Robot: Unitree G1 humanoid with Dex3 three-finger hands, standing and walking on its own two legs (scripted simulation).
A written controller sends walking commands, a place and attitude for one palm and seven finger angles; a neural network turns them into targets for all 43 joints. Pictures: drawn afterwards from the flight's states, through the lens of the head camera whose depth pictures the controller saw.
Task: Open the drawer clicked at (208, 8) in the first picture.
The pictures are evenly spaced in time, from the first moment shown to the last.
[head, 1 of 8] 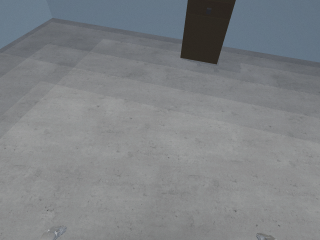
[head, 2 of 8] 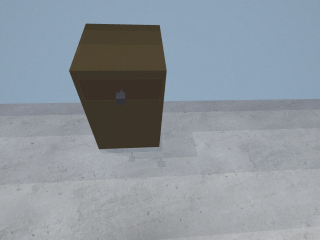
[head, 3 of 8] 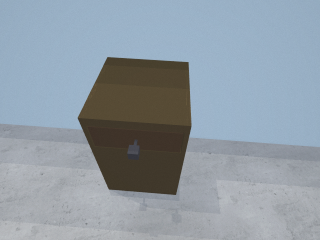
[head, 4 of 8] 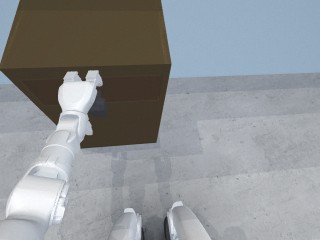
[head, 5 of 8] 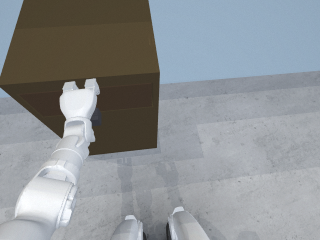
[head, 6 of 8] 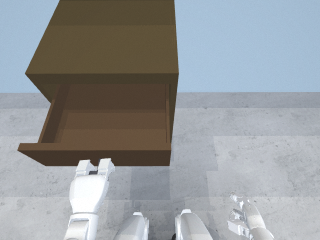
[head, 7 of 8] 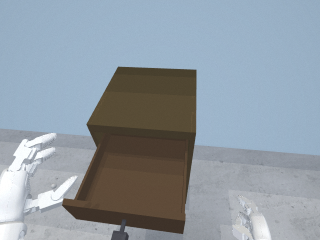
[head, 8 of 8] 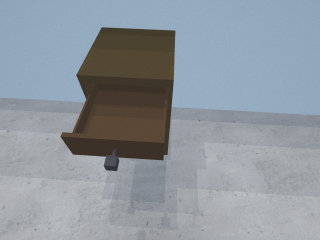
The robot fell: no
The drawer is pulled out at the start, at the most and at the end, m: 0.00 0.30 0.30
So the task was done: yes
